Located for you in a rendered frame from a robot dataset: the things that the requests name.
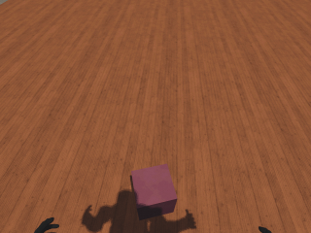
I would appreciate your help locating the carton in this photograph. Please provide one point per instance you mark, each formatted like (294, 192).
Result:
(154, 191)

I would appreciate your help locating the left robot hand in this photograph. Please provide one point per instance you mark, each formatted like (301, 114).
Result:
(46, 225)

